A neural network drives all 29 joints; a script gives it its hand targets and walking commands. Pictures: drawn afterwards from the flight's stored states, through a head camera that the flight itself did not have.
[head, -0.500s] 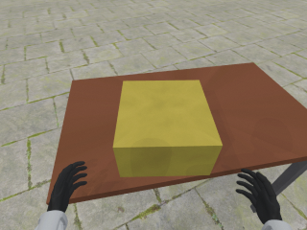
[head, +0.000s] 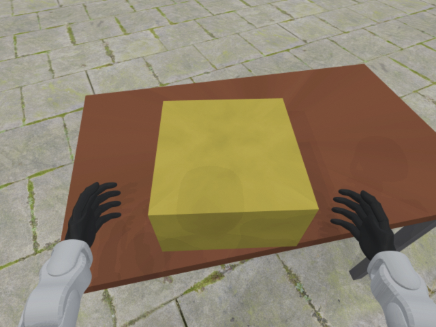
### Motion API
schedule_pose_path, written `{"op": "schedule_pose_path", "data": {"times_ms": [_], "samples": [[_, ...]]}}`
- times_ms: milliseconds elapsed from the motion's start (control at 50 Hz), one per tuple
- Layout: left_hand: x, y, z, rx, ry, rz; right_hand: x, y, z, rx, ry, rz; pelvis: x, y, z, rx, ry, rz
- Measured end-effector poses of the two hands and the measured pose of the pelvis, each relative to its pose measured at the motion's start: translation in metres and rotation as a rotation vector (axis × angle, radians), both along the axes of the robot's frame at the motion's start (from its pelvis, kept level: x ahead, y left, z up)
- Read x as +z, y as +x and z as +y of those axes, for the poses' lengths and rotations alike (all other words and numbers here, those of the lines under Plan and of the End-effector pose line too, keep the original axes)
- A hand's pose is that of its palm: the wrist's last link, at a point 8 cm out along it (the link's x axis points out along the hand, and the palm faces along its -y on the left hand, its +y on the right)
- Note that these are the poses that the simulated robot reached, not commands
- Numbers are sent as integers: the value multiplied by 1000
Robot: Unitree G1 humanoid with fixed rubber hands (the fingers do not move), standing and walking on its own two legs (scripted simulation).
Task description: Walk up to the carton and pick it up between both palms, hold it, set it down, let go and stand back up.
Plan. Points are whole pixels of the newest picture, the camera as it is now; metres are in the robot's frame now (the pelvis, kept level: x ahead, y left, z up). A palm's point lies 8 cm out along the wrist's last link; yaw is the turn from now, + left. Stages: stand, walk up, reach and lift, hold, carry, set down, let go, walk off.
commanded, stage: reach and lift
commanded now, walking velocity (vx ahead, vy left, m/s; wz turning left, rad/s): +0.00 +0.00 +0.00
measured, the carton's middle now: (226, 169) +0.44 +0.03 +0.00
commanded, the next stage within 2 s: none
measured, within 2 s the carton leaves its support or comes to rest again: neither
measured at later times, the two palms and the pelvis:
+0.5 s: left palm (94, 179) +0.33 +0.25 +0.10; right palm (381, 193) +0.33 -0.23 +0.10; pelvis +0.00 +0.00 +0.00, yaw +0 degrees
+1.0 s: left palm (102, 134) +0.39 +0.25 +0.14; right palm (380, 141) +0.41 -0.23 +0.14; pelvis -0.02 +0.00 -0.01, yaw +0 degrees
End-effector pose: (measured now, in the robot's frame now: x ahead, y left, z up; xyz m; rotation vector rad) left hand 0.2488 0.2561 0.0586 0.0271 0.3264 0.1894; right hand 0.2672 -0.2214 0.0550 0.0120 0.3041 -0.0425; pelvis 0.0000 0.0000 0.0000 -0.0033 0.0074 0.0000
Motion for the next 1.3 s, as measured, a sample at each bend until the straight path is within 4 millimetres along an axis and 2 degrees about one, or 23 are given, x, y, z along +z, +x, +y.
{"op": "schedule_pose_path", "data": {"times_ms": [160,300,600,780,1040,1180,1300], "samples": [[24,26,5,-21,32,-56,19,24,1,4,-12,-87,0,13,2,7,-8,16],[29,47,4,-23,15,-43,23,40,-6,-3,-17,-68,-1,15,4,6,-10,15],[48,93,-6,-28,-17,-38,54,78,-12,6,-24,-77,-1,-4,2,-11,-5,51],[66,113,-9,-22,-11,-29,70,103,-11,15,-15,-70,-3,-15,0,-8,-4,79],[83,152,-8,-17,2,-16,92,146,-9,-7,-7,-47,-6,-20,-3,7,-5,149],[79,168,-6,-21,4,-22,86,166,2,-8,-16,-29,-7,-15,-4,15,-11,176],[50,164,-1,-23,12,-17,57,168,12,-12,-35,-13,-7,-11,-4,21,-16,183]]}}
